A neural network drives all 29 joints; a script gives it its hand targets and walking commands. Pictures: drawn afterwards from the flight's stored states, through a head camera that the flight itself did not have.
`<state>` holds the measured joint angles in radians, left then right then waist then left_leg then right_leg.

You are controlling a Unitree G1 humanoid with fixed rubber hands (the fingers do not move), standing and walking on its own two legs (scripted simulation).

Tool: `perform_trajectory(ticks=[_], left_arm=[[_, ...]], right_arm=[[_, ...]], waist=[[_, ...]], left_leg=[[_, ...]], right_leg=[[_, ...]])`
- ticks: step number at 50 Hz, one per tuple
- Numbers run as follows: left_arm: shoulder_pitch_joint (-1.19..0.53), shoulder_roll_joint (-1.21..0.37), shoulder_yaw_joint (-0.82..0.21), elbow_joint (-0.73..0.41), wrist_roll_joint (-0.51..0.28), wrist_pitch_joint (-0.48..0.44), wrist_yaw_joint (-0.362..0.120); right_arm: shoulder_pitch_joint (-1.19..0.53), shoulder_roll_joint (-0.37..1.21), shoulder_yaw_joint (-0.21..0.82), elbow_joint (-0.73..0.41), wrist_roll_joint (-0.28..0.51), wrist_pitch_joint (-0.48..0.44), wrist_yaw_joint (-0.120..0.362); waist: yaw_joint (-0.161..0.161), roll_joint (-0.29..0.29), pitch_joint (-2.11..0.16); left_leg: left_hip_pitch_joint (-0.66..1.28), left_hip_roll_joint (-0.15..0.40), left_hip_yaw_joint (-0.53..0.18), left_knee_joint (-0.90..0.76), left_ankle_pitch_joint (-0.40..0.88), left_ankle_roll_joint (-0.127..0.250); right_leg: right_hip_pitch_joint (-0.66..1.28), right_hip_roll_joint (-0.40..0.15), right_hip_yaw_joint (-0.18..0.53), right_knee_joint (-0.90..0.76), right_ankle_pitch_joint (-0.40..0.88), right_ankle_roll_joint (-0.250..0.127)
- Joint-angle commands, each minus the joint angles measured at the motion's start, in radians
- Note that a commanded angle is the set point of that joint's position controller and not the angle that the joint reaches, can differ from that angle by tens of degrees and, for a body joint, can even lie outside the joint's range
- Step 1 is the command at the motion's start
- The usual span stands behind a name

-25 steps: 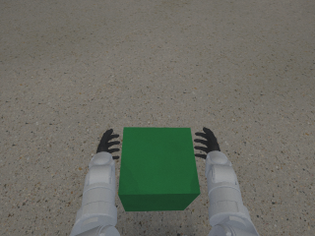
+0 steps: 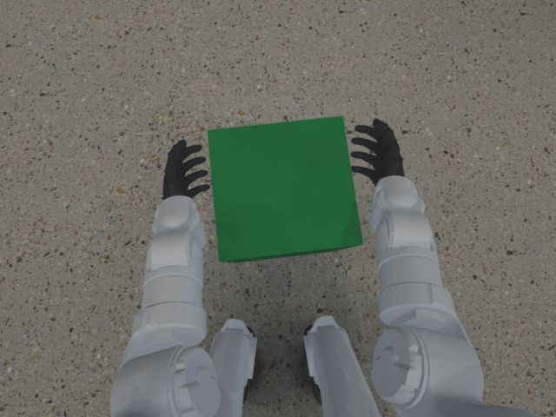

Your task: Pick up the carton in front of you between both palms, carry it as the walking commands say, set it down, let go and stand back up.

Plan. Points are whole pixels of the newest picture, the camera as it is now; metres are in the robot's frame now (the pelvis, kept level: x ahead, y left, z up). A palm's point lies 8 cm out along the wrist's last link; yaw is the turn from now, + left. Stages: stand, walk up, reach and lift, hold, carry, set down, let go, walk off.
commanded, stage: set down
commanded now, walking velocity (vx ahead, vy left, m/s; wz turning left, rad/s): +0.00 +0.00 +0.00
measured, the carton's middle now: (281, 201) +0.46 -0.01 -0.21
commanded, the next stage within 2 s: none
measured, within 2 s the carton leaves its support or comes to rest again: rests again in 1.46 s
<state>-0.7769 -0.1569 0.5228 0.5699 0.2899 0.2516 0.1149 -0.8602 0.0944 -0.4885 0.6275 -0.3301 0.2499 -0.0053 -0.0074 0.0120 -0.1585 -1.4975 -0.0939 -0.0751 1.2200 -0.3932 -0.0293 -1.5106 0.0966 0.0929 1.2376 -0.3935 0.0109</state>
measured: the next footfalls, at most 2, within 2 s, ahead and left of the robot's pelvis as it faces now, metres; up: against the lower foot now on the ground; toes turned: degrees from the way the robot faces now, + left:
none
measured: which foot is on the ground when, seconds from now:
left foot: down 0.00-1.00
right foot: down 0.00-1.00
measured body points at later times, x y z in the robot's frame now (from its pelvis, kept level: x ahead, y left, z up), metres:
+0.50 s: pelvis -0.02 -0.01 -0.13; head +0.30 -0.02 +0.20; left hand +0.49 +0.15 -0.24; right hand +0.51 -0.15 -0.24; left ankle +0.07 +0.12 -0.60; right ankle +0.07 -0.11 -0.60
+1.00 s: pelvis -0.03 -0.01 -0.22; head +0.35 -0.01 +0.02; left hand +0.53 +0.15 -0.38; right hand +0.57 -0.15 -0.37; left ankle +0.07 +0.12 -0.60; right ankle +0.07 -0.11 -0.60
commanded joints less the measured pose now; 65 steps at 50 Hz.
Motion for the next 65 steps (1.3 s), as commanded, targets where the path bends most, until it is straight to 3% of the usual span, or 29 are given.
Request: perform_trajectory(ticks=[1,7,13,26,34,45,47,50,53,56,65], left_arm=[[-0.738,-0.82,-0.569,0.029,-0.151,-0.018,-0.28],[-0.829,-0.799,-0.597,0.021,-0.193,-0.017,-0.268],[-0.92,-0.779,-0.597,0.03,-0.217,0.003,-0.268],[-1.053,-0.712,-0.566,0.043,-0.255,-0.005,-0.24],[-1.174,-0.618,-0.54,0.052,-0.275,-0.017,-0.206],[-1.361,-0.546,-0.588,0.031,-0.357,-0.028,-0.189],[-1.347,-0.523,-0.565,0.107,-0.35,-0.019,-0.183],[-1.223,-0.497,-0.463,0.258,-0.283,0.019,-0.218],[-1.152,-0.529,-0.38,0.3,-0.222,0.046,-0.248],[-1.143,-0.544,-0.355,0.296,-0.209,0.055,-0.26],[-1.051,-0.447,-0.257,0.35,-0.144,0.079,-0.275]], right_arm=[[-0.495,0.898,0.502,0.186,0.114,0.019,0.248],[-0.642,0.876,0.56,0.13,0.169,0.012,0.207],[-0.697,0.857,0.564,0.168,0.191,0.035,0.19],[-0.838,0.753,0.547,0.189,0.232,0.023,0.189],[-0.951,0.657,0.536,0.239,0.255,0.018,0.193],[-1.087,0.56,0.549,0.288,0.317,0.01,0.202],[-1.062,0.504,0.512,0.352,0.293,0.016,0.193],[-0.921,0.472,0.4,0.503,0.196,0.049,0.22],[-0.88,0.474,0.332,0.526,0.136,0.072,0.251],[-0.849,0.482,0.299,0.552,0.112,0.085,0.273],[-0.82,0.401,0.258,0.579,0.07,0.105,0.266]], waist=[[0.003,-0.044,-0.858],[0.022,-0.061,-0.986],[0.021,-0.056,-1.019],[0.021,-0.052,-0.999],[0.025,-0.077,-0.938],[0.02,-0.042,-0.933],[0.006,-0.034,-0.845],[-0.007,-0.027,-0.567],[-0.014,0.002,-0.477],[-0.021,0.013,-0.431],[-0.017,-0.03,-0.307]], left_leg=[[0.229,-0.067,0.101,0.042,0.176,-0.012],[0.13,-0.081,0.116,0.157,0.163,-0.018],[0.028,-0.086,0.136,0.26,0.135,-0.022],[-0.072,-0.085,0.152,0.44,0.202,-0.031],[-0.101,-0.076,0.164,0.543,0.162,-0.031],[-0.061,-0.061,0.178,0.696,0.193,-0.031],[-0.103,-0.056,0.18,0.716,0.158,-0.036],[-0.214,-0.054,0.174,0.72,0.042,-0.031],[-0.264,-0.061,0.171,0.736,0.018,-0.022],[-0.268,-0.063,0.168,0.741,0.022,-0.019],[-0.382,-0.066,0.165,0.752,-0.078,-0.006]], right_leg=[[0.36,0.047,-0.075,0.023,0.224,0.011],[0.357,0.057,-0.08,0.135,0.253,0.021],[0.305,0.065,-0.089,0.223,0.239,0.023],[0.127,0.06,-0.11,0.412,0.292,0.02],[0.028,0.05,-0.121,0.515,0.224,0.019],[-0.026,0.031,-0.126,0.667,0.221,0.006],[-0.045,0.028,-0.128,0.684,0.194,0.003],[-0.161,0.025,-0.13,0.682,0.074,-0.017],[-0.22,0.03,-0.125,0.682,0.039,-0.03],[-0.241,0.033,-0.124,0.693,0.043,-0.036],[-0.238,0.02,-0.106,0.697,-0.003,-0.046]])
